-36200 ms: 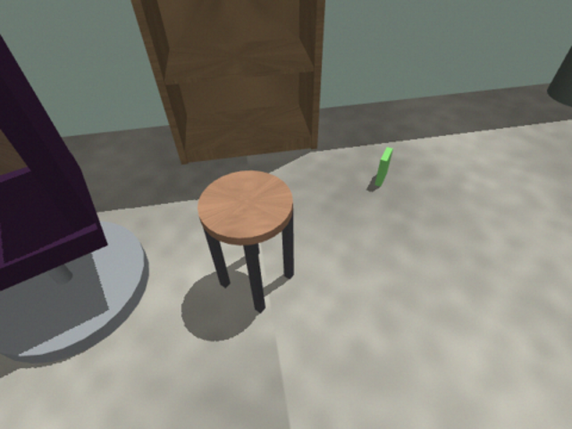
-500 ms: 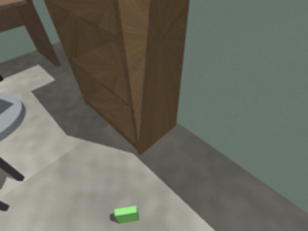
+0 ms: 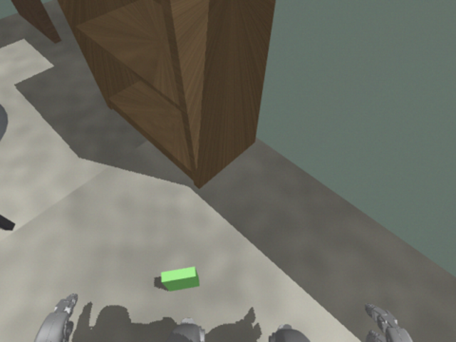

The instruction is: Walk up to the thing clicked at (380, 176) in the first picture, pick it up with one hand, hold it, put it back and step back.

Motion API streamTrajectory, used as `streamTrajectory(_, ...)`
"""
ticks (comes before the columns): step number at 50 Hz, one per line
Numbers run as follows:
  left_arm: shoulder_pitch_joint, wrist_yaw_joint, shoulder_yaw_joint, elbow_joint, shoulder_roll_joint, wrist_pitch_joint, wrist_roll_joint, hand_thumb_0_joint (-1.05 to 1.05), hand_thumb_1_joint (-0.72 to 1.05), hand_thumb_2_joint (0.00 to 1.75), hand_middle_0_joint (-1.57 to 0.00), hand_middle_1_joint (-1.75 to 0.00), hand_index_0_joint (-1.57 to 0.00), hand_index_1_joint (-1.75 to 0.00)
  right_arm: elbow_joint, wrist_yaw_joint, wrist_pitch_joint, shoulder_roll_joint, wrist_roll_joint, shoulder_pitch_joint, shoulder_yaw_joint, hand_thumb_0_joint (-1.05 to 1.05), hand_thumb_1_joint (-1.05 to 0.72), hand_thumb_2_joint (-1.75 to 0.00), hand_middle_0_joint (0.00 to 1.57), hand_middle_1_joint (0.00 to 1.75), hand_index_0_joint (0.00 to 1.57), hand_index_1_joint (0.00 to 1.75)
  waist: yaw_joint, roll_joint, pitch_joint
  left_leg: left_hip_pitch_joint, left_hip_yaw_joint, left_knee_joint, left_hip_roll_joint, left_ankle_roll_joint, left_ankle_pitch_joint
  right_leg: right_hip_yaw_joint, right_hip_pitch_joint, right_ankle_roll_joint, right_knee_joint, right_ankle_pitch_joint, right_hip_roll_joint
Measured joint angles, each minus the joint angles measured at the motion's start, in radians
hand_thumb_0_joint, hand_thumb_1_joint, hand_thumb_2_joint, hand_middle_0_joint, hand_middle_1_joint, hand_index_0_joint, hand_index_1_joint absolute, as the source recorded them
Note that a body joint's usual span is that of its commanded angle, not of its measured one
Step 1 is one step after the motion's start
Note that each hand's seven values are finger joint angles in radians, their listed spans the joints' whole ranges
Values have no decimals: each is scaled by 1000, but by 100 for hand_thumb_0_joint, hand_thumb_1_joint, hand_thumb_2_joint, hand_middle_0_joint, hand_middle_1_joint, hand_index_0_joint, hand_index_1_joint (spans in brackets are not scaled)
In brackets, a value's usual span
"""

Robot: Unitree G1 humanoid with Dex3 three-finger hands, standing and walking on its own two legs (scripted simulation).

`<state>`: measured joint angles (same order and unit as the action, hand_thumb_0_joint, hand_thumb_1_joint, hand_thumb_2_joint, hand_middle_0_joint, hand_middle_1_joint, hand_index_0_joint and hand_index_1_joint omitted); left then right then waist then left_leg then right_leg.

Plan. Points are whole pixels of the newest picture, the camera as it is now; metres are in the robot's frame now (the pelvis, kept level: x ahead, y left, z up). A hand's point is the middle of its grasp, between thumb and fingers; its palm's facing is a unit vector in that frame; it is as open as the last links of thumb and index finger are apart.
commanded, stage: go down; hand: left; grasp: from the side
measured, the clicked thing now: (181, 279) +0.36 +0.19 -0.63
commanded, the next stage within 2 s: none
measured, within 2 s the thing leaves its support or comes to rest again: neither
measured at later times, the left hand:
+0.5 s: hand out of the picture +0.15 +0.29 -0.16, palm faces +0.10 -0.96 -0.27, open 17.3 cm
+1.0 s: hand (82, 302) +0.23 +0.35 -0.25, palm faces +0.18 -0.97 -0.19, open 17.4 cm
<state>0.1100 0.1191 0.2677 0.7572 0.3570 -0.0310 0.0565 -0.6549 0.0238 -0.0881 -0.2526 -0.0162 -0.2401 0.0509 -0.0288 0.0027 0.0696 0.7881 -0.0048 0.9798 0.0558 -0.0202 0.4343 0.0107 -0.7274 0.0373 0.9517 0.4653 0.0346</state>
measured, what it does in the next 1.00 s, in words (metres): lowers itself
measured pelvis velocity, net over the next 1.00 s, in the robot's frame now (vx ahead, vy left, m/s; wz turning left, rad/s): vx -0.06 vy -0.01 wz -0.03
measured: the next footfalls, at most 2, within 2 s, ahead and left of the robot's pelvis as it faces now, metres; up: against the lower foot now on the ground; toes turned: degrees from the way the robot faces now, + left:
none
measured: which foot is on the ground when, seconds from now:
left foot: down 0.00-1.00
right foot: down 0.00-1.00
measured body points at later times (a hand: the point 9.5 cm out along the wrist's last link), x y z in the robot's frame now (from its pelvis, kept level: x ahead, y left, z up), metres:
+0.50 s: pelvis -0.01 +0.00 -0.05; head +0.11 +0.03 +0.38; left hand +0.14 +0.34 -0.14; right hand +0.18 -0.25 -0.13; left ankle +0.02 +0.13 -0.68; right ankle +0.00 -0.15 -0.68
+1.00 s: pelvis -0.06 -0.01 -0.19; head +0.12 +0.03 +0.22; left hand +0.22 +0.41 -0.23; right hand +0.12 -0.27 -0.29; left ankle +0.02 +0.13 -0.68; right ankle +0.00 -0.15 -0.68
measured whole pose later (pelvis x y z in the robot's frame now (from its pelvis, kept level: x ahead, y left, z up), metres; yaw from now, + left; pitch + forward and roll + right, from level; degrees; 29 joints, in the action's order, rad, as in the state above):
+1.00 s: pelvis -0.06 -0.01 -0.19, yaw -2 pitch +31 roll -4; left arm -0.16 0.49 0.64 0.81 0.60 0.26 -0.15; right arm -0.63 0.06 -0.19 -0.29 0.02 -0.11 -0.02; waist -0.03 0.02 0.17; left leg 1.70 -0.10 1.78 0.06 -0.04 0.63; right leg 0.04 -1.62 0.02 1.76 0.68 0.01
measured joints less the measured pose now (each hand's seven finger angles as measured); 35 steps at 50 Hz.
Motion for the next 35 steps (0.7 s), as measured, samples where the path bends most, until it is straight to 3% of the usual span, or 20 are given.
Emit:
streamTrajectory(11,110,-1,15,-225,-2,-101,-22,-1,-51,2,-10,-7,-10,-7,75,33,-41,18,9,51,-30,1,-90,-89,20,30,20,30,1,3,30,110,-25,122,4,-2,54,18,-93,0,105,52,-4)
streamTrajectory(20,147,39,53,-292,19,-101,-57,-1,-53,1,-10,-4,-10,-4,116,42,-72,25,17,56,-42,1,-92,-90,20,30,20,31,-6,4,50,212,-37,209,4,-3,84,24,-190,-1,190,85,-5)
streamTrajectory(27,140,99,94,-276,40,-18,-90,-1,-50,1,-10,-3,-10,-3,114,33,-95,11,25,51,-39,1,-93,-90,20,30,20,31,3,7,71,346,-41,320,1,-3,115,20,-326,0,310,123,-2)
streamTrajectory(35,-37,204,206,-127,112,181,-147,-1,-51,1,-9,-3,-9,-3,86,30,-119,-20,29,87,-43,1,-93,-90,20,30,20,31,8,21,96,607,-58,541,-4,-10,162,18,-587,-4,548,185,0)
